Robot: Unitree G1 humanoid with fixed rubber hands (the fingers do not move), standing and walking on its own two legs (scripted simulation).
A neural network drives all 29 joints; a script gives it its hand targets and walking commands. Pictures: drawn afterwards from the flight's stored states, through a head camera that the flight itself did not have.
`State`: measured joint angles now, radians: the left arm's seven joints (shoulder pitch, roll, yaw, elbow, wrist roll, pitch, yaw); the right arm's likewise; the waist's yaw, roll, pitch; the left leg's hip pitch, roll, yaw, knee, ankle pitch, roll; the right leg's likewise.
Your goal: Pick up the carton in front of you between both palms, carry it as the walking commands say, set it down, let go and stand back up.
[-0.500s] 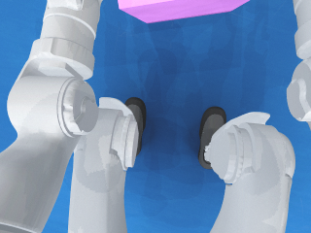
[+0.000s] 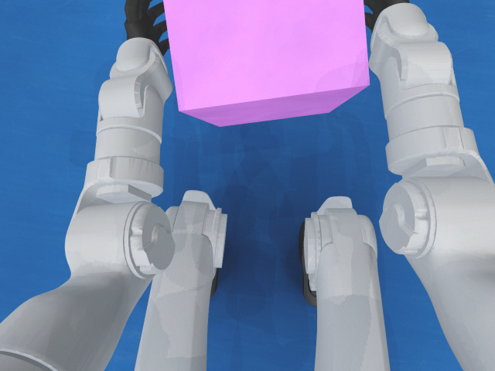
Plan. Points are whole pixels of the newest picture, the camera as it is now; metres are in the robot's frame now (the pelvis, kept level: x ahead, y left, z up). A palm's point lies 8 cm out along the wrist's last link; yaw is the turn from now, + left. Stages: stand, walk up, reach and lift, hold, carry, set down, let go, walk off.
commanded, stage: reach and lift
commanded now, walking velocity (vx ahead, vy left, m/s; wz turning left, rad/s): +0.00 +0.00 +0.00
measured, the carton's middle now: (265, 43) +0.55 +0.00 -0.16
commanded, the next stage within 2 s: none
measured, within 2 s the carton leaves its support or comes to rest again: neither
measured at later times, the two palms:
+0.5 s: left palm (72, 18) +0.49 +0.15 +0.05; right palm out of the picture +0.51 -0.15 +0.05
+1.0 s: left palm out of the picture +0.44 +0.15 +0.21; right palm out of the picture +0.45 -0.15 +0.21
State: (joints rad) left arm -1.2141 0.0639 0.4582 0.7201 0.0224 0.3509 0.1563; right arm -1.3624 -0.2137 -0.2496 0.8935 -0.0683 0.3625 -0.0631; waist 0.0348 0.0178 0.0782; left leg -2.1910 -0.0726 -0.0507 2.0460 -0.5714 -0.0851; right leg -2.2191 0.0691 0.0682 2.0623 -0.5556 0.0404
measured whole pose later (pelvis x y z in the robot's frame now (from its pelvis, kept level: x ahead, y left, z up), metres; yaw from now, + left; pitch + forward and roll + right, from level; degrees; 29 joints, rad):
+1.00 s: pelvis +0.04 +0.00 +0.24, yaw -1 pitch +29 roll +1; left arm -0.64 -0.11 0.44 0.56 0.22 0.40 0.04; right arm -0.67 0.09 -0.39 0.60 -0.24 0.39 -0.02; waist 0.02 0.00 -0.21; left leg -1.29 -0.04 -0.07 1.21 -0.44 -0.04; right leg -1.30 0.04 0.07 1.22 -0.43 0.02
